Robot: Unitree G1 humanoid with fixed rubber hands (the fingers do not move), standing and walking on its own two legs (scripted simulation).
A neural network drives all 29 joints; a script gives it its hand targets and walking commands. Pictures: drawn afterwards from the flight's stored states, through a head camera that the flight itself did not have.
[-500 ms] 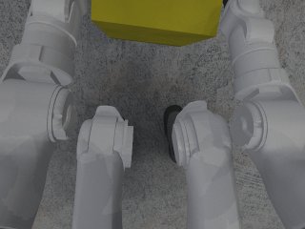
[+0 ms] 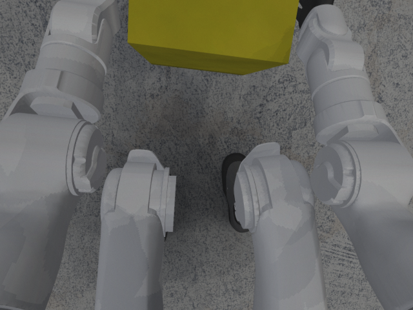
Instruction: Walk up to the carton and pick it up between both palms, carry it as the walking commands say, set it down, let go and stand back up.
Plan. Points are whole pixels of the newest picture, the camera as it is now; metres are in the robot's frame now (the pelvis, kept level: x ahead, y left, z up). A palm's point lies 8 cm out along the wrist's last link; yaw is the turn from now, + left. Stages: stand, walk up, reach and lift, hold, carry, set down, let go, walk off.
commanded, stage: set down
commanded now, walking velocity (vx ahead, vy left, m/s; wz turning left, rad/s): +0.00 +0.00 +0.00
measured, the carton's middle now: (209, 0) +0.56 -0.03 -0.23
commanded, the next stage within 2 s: none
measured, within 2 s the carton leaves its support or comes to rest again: neither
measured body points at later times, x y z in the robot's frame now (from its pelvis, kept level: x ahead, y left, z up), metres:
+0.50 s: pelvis +0.00 +0.00 +0.00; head +0.36 +0.01 +0.25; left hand +0.58 +0.12 -0.17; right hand +0.54 -0.18 -0.17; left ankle +0.09 +0.10 -0.33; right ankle +0.12 -0.12 -0.33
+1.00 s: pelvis -0.01 -0.01 +0.00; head +0.37 -0.01 +0.23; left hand +0.59 +0.16 -0.18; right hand +0.54 -0.22 -0.18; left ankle +0.09 +0.10 -0.33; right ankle +0.12 -0.11 -0.33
